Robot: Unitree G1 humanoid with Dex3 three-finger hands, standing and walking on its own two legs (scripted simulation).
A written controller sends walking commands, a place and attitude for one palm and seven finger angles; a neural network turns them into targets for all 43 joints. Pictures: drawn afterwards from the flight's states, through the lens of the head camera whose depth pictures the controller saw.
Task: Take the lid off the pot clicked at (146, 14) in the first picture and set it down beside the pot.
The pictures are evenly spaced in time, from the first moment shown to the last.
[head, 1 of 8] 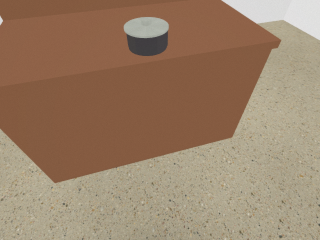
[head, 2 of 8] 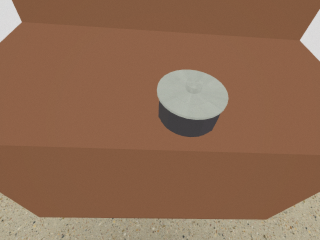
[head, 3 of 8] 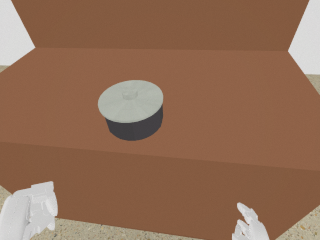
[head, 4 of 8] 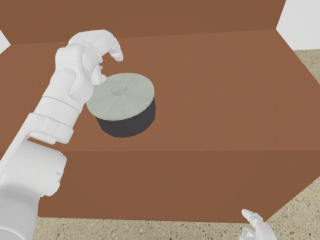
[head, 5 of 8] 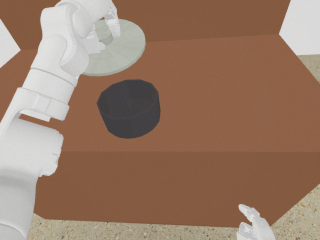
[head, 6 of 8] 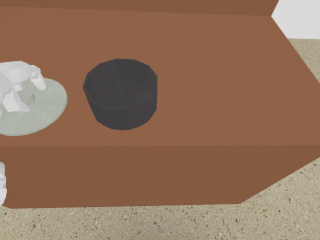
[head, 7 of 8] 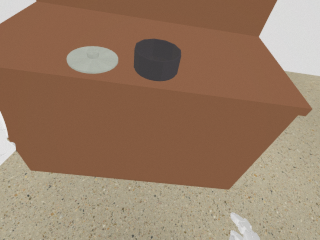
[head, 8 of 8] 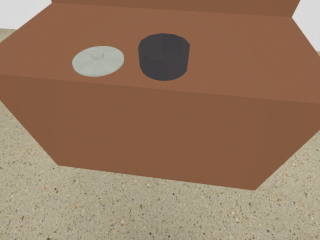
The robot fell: no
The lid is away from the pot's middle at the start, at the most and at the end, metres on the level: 0.00 0.26 0.25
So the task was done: yes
